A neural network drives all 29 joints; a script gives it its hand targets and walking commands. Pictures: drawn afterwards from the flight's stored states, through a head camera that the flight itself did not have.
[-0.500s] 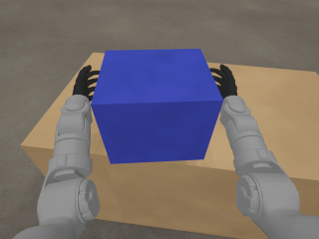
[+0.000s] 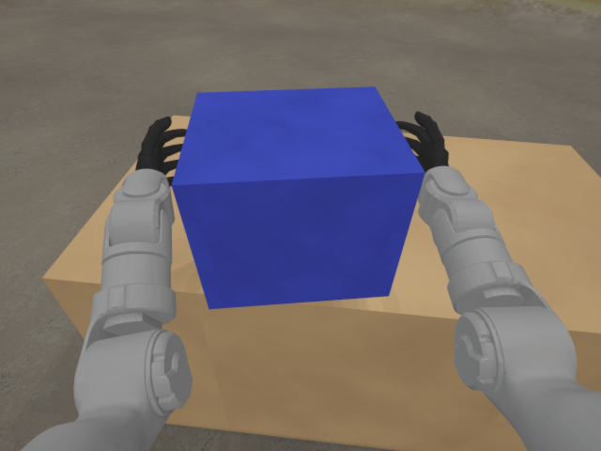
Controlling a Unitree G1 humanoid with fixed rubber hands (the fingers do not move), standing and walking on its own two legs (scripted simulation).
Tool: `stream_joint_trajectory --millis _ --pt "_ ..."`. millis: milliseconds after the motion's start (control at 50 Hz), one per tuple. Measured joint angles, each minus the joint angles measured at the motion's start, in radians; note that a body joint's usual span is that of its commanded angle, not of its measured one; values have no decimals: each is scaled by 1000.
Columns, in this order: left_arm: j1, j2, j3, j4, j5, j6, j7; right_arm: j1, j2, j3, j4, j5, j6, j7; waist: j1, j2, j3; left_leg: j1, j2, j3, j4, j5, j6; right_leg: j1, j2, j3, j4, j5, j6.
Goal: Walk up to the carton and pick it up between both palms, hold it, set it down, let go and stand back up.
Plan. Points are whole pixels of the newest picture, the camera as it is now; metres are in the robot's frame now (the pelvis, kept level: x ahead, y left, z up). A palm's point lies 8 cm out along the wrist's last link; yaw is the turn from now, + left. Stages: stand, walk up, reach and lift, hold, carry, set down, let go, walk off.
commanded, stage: reach and lift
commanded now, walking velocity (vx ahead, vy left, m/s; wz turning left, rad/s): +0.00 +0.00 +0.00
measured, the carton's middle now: (293, 195) +0.44 -0.01 +0.14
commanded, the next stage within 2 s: hold in 1.40 s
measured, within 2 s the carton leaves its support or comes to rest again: neither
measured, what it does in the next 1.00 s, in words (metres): stands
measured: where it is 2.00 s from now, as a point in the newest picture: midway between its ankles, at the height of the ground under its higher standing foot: outside the picture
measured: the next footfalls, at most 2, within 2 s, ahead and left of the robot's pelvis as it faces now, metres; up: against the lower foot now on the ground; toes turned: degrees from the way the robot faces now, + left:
none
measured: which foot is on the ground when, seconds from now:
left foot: down 0.00-1.00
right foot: down 0.00-1.00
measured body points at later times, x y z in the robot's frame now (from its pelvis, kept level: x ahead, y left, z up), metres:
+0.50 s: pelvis +0.00 +0.00 +0.00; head -0.06 +0.02 +0.44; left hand +0.40 +0.17 +0.23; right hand +0.39 -0.19 +0.24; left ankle +0.02 +0.11 -0.75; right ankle +0.02 -0.12 -0.75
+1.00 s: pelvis +0.01 +0.00 +0.00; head -0.06 +0.02 +0.44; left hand +0.40 +0.17 +0.24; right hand +0.40 -0.19 +0.27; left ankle +0.02 +0.11 -0.75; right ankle +0.02 -0.12 -0.75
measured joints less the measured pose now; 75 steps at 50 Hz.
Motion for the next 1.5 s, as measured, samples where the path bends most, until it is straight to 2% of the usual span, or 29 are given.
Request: stream_joint_trajectory --millis 240,500,780,1100,1500 --pt "32 -10 -4 -90 3 63 3 -8 -25 66 -21 67 37 -9 -13 1 -10 15 4 -4 5 -5 -2 21 5 -3 -7 0 -3" --pt "106 -35 -7 -248 9 160 1 17 -54 149 -107 159 114 -30 -29 8 -27 39 10 -1 12 -20 -4 49 10 0 -13 -5 -4" --pt "68 -27 10 -245 9 204 -6 -28 -62 145 -105 164 169 -38 -24 19 -49 21 11 3 6 -16 -5 28 12 4 -13 -3 -5" --pt "70 -17 5 -276 -6 252 -9 -56 -88 187 -130 223 234 -65 -32 24 -70 21 17 -1 24 -36 -10 38 18 1 -15 -14 -7" --pt "6 9 5 -232 -26 303 -9 -148 -126 225 -79 274 303 -86 -17 40 -109 -4 24 -1 33 -37 -14 15 25 3 -13 -11 -12"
